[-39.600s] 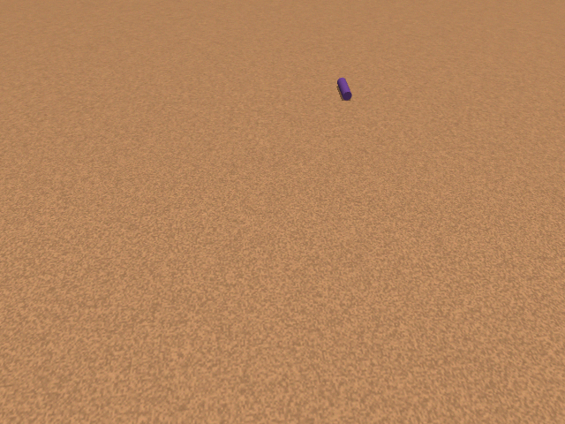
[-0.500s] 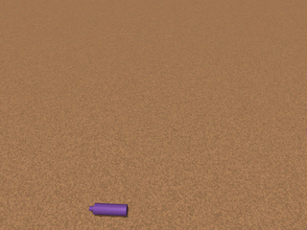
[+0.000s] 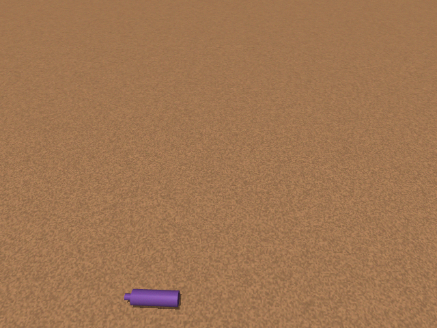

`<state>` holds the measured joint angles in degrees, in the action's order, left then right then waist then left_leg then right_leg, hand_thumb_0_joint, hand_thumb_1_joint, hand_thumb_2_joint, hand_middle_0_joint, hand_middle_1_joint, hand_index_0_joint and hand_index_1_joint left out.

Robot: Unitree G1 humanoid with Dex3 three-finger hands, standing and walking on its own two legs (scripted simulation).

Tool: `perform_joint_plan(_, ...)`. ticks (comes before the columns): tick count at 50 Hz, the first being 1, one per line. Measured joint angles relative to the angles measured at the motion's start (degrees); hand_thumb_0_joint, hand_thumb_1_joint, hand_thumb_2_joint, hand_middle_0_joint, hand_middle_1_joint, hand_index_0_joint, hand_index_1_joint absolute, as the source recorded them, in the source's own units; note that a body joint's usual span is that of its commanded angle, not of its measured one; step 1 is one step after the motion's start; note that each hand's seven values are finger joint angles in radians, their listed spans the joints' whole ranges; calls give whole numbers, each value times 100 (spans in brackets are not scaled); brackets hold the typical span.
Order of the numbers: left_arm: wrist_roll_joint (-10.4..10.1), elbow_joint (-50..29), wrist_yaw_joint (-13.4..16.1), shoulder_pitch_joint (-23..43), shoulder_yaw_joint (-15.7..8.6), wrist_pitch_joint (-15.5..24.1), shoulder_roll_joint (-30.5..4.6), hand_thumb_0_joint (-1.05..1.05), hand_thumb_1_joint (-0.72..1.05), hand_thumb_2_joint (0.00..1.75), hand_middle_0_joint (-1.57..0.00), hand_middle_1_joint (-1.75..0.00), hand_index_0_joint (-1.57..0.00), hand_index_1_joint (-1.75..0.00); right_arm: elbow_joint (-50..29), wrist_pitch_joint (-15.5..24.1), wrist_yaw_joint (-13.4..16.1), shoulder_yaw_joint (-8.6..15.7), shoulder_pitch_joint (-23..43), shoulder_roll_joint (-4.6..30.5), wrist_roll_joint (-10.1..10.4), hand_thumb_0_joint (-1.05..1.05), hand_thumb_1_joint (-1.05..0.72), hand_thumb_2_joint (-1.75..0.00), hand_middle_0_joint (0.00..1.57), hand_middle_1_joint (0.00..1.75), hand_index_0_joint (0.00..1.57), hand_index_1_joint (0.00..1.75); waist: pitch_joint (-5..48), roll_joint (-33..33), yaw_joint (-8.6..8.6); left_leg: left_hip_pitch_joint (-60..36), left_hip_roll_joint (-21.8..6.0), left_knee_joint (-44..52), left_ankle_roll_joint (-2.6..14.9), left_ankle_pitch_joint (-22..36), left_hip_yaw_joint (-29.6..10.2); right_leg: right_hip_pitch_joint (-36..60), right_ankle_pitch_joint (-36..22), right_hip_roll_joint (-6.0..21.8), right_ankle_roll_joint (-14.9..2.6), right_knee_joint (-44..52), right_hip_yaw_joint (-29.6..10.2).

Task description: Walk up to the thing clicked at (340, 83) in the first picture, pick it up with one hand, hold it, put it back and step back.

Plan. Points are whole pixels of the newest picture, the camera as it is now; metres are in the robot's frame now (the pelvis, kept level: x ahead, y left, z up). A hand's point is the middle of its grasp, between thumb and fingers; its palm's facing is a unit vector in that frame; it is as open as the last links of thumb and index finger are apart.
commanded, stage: stand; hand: left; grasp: from above
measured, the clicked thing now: (151, 297) +0.39 +0.28 -0.75
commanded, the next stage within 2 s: step back in 0.44 s
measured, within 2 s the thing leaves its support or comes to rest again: neither
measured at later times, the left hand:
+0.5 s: hand out of the picture +0.08 +0.25 -0.16, palm faces +0.02 -0.94 -0.34, open 7.4 cm
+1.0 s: hand out of the picture +0.05 +0.30 -0.18, palm faces -0.09 -0.93 -0.37, open 7.4 cm
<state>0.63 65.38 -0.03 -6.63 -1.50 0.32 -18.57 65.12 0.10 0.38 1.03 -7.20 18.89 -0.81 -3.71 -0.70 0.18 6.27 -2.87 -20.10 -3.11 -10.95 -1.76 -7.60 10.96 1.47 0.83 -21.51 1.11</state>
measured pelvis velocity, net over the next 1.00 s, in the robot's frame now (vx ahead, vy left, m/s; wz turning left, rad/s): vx -0.09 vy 0.04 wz -0.06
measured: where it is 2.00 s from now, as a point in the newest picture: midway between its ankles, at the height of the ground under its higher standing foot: outside the picture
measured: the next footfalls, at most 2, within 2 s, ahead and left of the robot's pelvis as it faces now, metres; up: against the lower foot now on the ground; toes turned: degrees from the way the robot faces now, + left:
right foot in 1.08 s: -0.08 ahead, -0.08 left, +0.00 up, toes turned -1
left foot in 1.40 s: -0.16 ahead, +0.16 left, +0.00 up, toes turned -3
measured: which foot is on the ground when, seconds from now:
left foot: down 0.00-1.00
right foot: down 0.00-0.70, up 0.72-1.00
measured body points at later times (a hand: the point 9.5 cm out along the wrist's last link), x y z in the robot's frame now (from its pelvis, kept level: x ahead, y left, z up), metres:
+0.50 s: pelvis +0.00 +0.00 +0.00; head +0.02 +0.00 +0.45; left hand +0.08 +0.30 -0.13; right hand +0.07 -0.30 -0.14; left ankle +0.00 +0.16 -0.75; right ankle +0.01 -0.13 -0.75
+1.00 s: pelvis -0.09 +0.04 -0.02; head -0.01 +0.05 +0.42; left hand +0.05 +0.35 -0.15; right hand -0.02 -0.27 -0.14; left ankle -0.05 +0.14 -0.75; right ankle -0.11 -0.09 -0.71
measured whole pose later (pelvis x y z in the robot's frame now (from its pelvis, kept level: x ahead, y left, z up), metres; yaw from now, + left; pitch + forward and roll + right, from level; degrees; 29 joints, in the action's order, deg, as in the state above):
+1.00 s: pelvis -0.09 +0.04 -0.02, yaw -4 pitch -2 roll -1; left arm 0.4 51.6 0.9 -4.4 -4.0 -3.3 -21.8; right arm 50.5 -1.4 1.4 2.8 -7.4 20.2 -1.1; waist -12.3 1.3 -1.5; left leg 18.2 0.0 -36.1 2.7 -16.1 2.5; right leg -20.9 29.2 -3.7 0.6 -53.5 -5.7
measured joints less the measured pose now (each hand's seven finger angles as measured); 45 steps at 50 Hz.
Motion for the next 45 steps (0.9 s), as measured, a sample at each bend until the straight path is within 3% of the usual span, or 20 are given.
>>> perform_joint_plan(23, -36, -89, -22, 65, -7, 2, -53, 1, 91, 90, -21, -30, -20, -30, -49, -33, -40, -9, 54, 34, 28, 0, -91, -90, 20, 30, 20, 30, 33, 11, -38, 17, -23, -11, -3, -27, 17, -23, 17, -22, -13, -4, -14)
perform_joint_plan(25, -97, -218, -23, 101, -91, -26, -71, 1, 91, 90, -21, -30, -20, -30, -165, -91, -63, 13, 138, 93, 87, 0, -91, -90, 20, 30, 20, 30, -97, -21, -56, 263, -35, -353, 44, -136, -1, -194, 56, -41, -24, -191, -10)
perform_joint_plan(28, -112, -440, -7, 197, -183, -92, -123, 1, 91, 90, -21, -30, -20, -30, -401, -167, -66, 85, 252, 214, 142, 0, -90, -90, 20, 30, 20, 30, -348, -41, -81, 746, 30, -1132, 258, -255, -17, -458, 110, -10, -26, -492, -17)
perform_joint_plan(31, -24, -675, 14, 275, -223, -204, -196, 1, 90, 90, -21, -30, -20, -30, -651, -266, -89, 179, 246, 336, 133, 0, -91, -90, 20, 30, 20, 30, -466, 47, -80, 1145, 329, -2213, 470, -1159, -14, -786, 195, 124, 11, -855, -117)
perform_joint_plan(33, 17, -826, 41, 340, -226, -260, -277, 1, 90, 90, -21, -30, -20, -30, -797, -277, -104, 221, 164, 389, 132, 0, -91, -90, 20, 30, 20, 30, -485, 114, -119, 1146, 427, -2293, 543, -1176, 43, -1021, 269, 197, 64, -1119, -149)
perform_joint_plan(34, 18, -904, 53, 382, -221, -286, -321, 1, 90, 90, -21, -30, -20, -30, -853, -257, -103, 235, 101, 417, 118, 0, -91, -90, 20, 30, 20, 30, -481, 119, -147, 1049, 411, -2007, 556, -800, 74, -1153, 327, 208, 106, -1287, -140)
perform_joint_plan(35, -2, -986, 62, 440, -220, -315, -366, 1, 90, 90, -21, -30, -20, -30, -887, -229, -91, 257, 40, 436, 78, 0, -91, -90, 20, 30, 20, 30, -482, 126, -162, 968, 403, -1774, 494, -942, 65, -1316, 403, 211, 84, -1503, -135)
perform_joint_plan(36, -28, -1060, 86, 537, -236, -345, -431, 1, 90, 90, -21, -30, -20, -30, -886, -208, -70, 277, 23, 387, 19, 0, -91, -90, 20, 30, 20, 30, -565, 234, -134, 995, 456, -1802, 482, -1060, 108, -1470, 757, 166, -11, -1805, -315)
perform_joint_plan(39, -50, -1206, 197, 695, -275, -387, -515, 1, 91, 90, -21, -30, -20, -30, -936, -193, -57, 228, -47, 235, -38, 0, -91, -90, 20, 30, 20, 30, -774, 369, -138, 1064, 460, -1813, 520, -919, 124, -1811, 1913, -428, -206, -3034, -952)
perform_joint_plan(42, -87, -1273, 215, 658, -247, -382, -490, 1, 91, 90, -20, -30, -20, -30, -1026, -211, 15, 190, -103, 153, -67, 0, -90, -90, 20, 30, 20, 30, -810, 373, -153, 1057, 423, -1586, 562, -698, 160, -1998, 1962, -757, -227, -4003, -1036)
perform_joint_plan(45, -54, -1332, 167, 480, -225, -370, -420, 1, 91, 90, -20, -30, -20, -30, -1190, -195, 80, 196, -91, 125, -62, 0, -90, -90, 20, 30, 21, 30, -834, 310, -168, 1051, 374, -1482, 595, -583, 252, -1873, 1949, -771, -109, -4196, -917)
